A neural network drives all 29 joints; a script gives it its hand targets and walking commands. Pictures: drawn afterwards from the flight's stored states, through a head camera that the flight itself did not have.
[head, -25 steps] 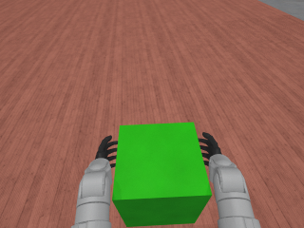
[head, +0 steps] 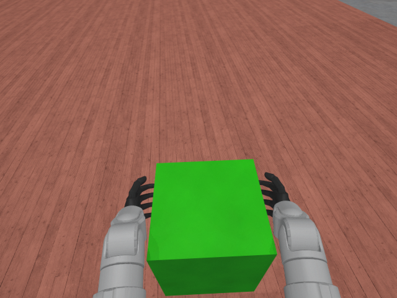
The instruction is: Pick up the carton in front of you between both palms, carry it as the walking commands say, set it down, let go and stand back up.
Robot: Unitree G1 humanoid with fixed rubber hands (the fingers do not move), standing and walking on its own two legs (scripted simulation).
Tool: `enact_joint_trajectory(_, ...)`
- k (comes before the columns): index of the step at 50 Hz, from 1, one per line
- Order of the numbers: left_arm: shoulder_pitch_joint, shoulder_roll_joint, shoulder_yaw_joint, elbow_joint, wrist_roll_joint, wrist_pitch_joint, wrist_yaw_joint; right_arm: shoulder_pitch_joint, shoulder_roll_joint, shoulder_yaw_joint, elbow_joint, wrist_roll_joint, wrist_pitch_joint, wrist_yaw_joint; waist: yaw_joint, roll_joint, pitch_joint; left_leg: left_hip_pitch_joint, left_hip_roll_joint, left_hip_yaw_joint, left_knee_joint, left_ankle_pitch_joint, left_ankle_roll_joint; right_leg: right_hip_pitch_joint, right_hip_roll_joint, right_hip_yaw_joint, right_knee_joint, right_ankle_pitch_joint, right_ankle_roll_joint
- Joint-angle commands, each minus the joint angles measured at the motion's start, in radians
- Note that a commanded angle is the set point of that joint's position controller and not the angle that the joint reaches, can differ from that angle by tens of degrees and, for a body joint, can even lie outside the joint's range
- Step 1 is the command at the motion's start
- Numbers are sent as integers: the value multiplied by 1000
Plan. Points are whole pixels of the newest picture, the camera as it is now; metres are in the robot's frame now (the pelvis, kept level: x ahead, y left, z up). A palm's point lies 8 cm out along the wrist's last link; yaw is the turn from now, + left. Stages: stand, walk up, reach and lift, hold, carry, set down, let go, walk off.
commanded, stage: carry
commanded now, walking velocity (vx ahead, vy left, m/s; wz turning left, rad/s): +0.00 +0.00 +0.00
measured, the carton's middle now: (207, 230) +0.29 +0.00 -0.03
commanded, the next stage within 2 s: hold in 0.38 s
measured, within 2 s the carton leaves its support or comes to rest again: neither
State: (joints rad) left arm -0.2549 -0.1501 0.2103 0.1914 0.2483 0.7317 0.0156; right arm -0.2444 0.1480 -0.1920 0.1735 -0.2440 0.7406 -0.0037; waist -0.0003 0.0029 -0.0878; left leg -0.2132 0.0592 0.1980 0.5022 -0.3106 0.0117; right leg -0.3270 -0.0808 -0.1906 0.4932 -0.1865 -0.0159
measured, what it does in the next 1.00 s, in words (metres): stands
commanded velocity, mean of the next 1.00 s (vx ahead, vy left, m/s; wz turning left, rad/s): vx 0.00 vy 0.00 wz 0.00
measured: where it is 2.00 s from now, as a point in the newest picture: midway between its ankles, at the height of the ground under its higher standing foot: outside the picture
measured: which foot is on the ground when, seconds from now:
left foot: down 0.00-1.00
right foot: down 0.00-1.00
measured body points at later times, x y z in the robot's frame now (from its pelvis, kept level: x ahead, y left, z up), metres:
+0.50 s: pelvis -0.01 +0.01 +0.01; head -0.02 +0.00 +0.46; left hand +0.29 +0.17 +0.04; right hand +0.30 -0.13 +0.04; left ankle -0.03 +0.10 -0.74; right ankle +0.04 -0.12 -0.74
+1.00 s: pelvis -0.03 -0.02 +0.01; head -0.07 -0.04 +0.45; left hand +0.25 +0.17 +0.05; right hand +0.29 -0.13 +0.05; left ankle -0.03 +0.10 -0.74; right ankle +0.04 -0.12 -0.74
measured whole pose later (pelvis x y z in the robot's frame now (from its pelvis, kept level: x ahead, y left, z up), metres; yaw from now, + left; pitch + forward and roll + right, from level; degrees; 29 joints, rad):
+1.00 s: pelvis -0.03 -0.02 +0.01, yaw +8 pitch -10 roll +0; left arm -0.33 -0.17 0.29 0.31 0.31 0.69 -0.02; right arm -0.32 0.17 -0.26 0.26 -0.32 0.74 0.03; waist -0.01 0.03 0.08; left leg -0.02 0.02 0.02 0.41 -0.21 0.01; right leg -0.07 -0.02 -0.07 0.38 -0.14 -0.02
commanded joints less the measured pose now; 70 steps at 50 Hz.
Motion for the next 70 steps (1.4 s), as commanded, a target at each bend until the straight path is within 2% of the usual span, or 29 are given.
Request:
enact_joint_trajectory(1,-441,-854,-543,-39,-230,-23,-218,-441,866,533,-38,220,-29,194,1,-2,-225,12,113,-105,-93,166,5,135,-98,105,-50,175,0)
enact_joint_trajectory(19,-440,-855,-544,-40,-231,-23,-218,-438,866,531,-37,220,-29,195,0,-1,-231,3,113,-110,-87,183,12,130,-99,103,-43,175,6)
enact_joint_trajectory(20,-346,-888,-506,-20,-222,-23,-225,-321,887,508,-51,218,-22,200,-14,65,-85,13,-108,-297,-158,449,20,392,166,238,-63,334,-28)
enact_joint_trajectory(21,-364,-881,-507,-50,-205,-47,-216,-378,864,517,-97,213,-39,199,10,51,-154,38,-104,-317,-149,485,19,440,159,268,-69,378,-34)
enact_joint_trajectory(22,-302,-851,-477,-37,-174,-54,-204,-374,829,515,-116,208,-42,205,32,47,-143,133,-111,-313,-159,474,23,389,153,272,-75,404,-15)
enact_joint_trajectory(23,-340,-840,-477,-45,-170,-58,-200,-392,848,522,-114,211,-46,208,19,19,-146,163,-113,-313,-156,510,15,372,164,266,-84,397,-1)
enact_joint_trajectory(25,-342,-848,-480,-37,-181,-63,-197,-385,848,531,-106,214,-49,202,16,6,-164,191,-117,-312,-163,488,10,388,170,270,-104,373,6)
enact_joint_trajectory(26,-340,-842,-472,-29,-167,-63,-196,-404,841,529,-111,213,-52,207,23,28,-154,222,-122,-306,-178,418,9,355,175,262,-113,314,11)
enact_joint_trajectory(27,-379,-850,-483,-33,-177,-64,-200,-410,848,527,-92,208,-53,206,12,11,-144,189,-117,-302,-180,388,6,371,180,258,-121,279,5)
enact_joint_trajectory(30,-434,-860,-510,-32,-206,-60,-218,-390,853,482,-43,181,-53,197,-24,19,-106,145,-111,-303,-189,308,0,384,177,258,-132,199,-13)
enact_joint_trajectory(33,-468,-859,-498,-2,-203,-56,-234,-398,861,448,-1,159,-49,197,-36,25,-63,97,-109,-302,-200,215,4,394,169,256,-140,138,-19)
enact_joint_trajectory(41,-503,-887,-432,76,-171,-58,-253,-491,902,444,42,160,-39,232,-3,16,-31,15,-110,-294,-225,59,29,441,155,251,-145,40,-7)
enact_joint_trajectory(50,-565,-903,-395,120,-158,-66,-275,-557,933,426,84,161,-38,254,6,-9,-33,2,-121,-281,-210,2,43,446,137,265,-167,-50,2)
enact_joint_trajectory(55,-701,-877,-301,229,-105,-104,-298,-661,941,313,218,114,-67,255,-1,-17,1,-59,-125,-278,-165,-75,51,422,126,281,-155,-168,1)
enact_joint_trajectory(59,-796,-832,-157,364,-16,-155,-286,-751,880,161,347,29,-112,230,-15,-7,49,-126,-130,-278,-111,-109,49,365,122,295,-128,-232,0)
enact_joint_trajectory(62,-781,-757,-31,434,64,-197,-251,-747,781,35,398,-50,-157,198,-23,2,71,-186,-138,-276,-63,-95,43,300,133,287,-76,-195,-2)
enact_joint_trajectory(65,-712,-667,52,465,128,-258,-220,-697,671,-43,411,-110,-226,179,-24,6,54,-260,-149,-272,-17,-45,40,223,148,269,-4,-85,0)
enact_joint_trajectory(68,-659,-612,58,452,134,-348,-203,-649,611,-39,405,-119,-323,171,-15,-2,-27,-335,-160,-267,52,44,29,138,156,262,80,63,7)
enact_joint_trajectory(70,-644,-620,20,437,113,-419,-201,-641,627,9,400,-99,-401,168,-9,-7,-105,-380,-172,-262,101,100,25,85,161,261,137,150,9)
